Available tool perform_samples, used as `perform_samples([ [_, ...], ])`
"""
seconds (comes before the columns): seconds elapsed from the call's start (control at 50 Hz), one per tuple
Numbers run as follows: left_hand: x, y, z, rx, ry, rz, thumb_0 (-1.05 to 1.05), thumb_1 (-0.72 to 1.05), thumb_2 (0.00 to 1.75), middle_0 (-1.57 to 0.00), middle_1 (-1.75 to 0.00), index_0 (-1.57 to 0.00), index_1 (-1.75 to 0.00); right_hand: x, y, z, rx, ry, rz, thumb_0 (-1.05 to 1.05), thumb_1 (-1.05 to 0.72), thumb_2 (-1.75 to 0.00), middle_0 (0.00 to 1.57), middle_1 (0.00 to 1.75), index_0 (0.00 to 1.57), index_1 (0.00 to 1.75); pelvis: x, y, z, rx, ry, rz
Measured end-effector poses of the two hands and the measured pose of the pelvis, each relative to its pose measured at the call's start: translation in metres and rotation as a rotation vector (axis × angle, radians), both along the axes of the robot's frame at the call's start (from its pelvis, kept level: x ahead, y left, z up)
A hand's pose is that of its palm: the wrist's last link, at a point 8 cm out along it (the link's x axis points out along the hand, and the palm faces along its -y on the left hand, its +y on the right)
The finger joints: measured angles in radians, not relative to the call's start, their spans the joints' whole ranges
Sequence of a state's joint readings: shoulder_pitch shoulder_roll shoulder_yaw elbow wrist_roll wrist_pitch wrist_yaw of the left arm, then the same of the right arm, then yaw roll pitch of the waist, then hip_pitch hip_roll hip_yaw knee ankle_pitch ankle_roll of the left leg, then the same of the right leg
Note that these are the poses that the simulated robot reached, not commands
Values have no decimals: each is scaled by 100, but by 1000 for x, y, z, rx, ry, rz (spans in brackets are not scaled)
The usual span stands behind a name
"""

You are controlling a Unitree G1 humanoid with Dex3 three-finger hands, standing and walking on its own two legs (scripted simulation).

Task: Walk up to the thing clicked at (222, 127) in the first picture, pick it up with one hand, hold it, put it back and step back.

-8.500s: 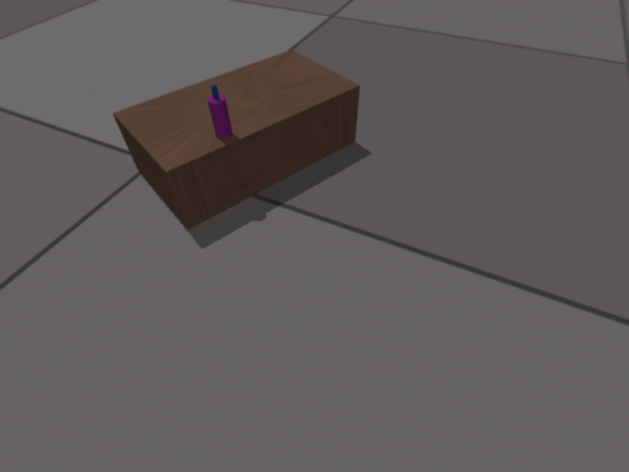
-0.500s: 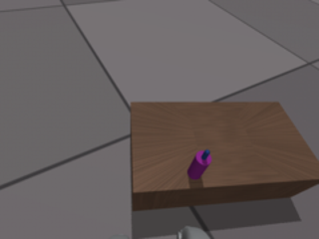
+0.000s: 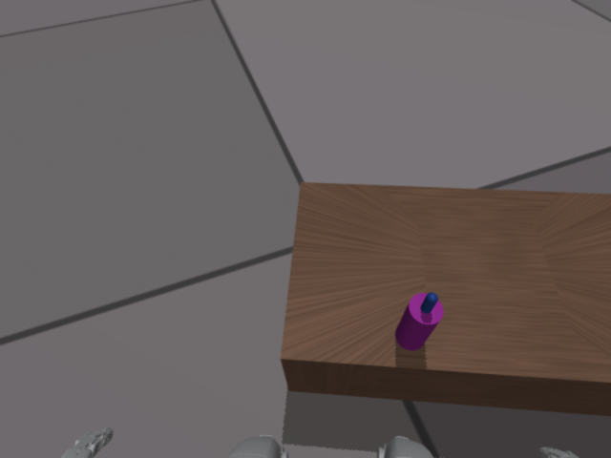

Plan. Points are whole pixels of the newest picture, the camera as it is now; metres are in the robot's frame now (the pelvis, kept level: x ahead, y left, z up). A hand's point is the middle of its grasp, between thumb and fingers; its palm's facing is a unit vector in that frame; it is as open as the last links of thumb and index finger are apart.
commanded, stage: walk up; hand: right
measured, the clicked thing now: (420, 318) +0.41 -0.21 -0.30
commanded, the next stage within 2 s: stand in 1.38 s
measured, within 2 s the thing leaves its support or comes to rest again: neither
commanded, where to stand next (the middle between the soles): +0.04 +0.02 m, yaw -2 degrees
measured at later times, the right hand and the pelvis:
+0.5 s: hand out of the picture +0.10 -0.24 -0.12, palm faces -0.06 +0.93 -0.35, open 7.4 cm; pelvis +0.00 +0.01 +0.02, yaw +1 degrees
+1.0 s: hand out of the picture +0.10 -0.25 -0.11, palm faces -0.01 +0.94 -0.34, open 7.4 cm; pelvis +0.00 +0.01 +0.04, yaw +0 degrees
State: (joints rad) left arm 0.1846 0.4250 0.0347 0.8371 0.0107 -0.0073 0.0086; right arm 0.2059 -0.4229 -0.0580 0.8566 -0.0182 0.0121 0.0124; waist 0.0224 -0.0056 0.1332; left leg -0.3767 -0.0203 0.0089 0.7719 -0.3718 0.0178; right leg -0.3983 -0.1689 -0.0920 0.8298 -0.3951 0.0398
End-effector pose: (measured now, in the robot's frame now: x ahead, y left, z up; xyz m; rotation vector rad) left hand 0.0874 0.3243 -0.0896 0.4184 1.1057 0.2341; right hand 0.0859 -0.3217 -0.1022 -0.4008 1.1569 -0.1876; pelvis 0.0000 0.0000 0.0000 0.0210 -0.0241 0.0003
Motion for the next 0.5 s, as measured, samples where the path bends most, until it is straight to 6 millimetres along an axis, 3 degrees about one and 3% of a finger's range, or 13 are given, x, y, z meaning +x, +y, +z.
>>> perform_samples([
  [0.12, -14, 11, -5, -2, 49, 58, 1, 90, 90, -21, -30, -20, -30, 6, 12, 11, -2, -30, 11, 1, -90, -90, 21, 30, 21, 30, -2, 5, 5, -18, -5, 14],
  [0.3, -42, -4, -7, -32, 86, 55, 1, 90, 90, -21, -30, -20, -30, 20, 16, 9, 26, -38, 5, 1, -90, -90, 21, 30, 21, 30, -4, 1, 9, -37, -10, 13],
  [0.5, -30, -6, -4, -92, 72, 51, 1, 90, 90, -21, -30, -20, -30, 11, 38, 17, 54, 2, 1, 1, -90, -90, 21, 30, 21, 30, -4, 12, 23, -35, -16, 12],
])
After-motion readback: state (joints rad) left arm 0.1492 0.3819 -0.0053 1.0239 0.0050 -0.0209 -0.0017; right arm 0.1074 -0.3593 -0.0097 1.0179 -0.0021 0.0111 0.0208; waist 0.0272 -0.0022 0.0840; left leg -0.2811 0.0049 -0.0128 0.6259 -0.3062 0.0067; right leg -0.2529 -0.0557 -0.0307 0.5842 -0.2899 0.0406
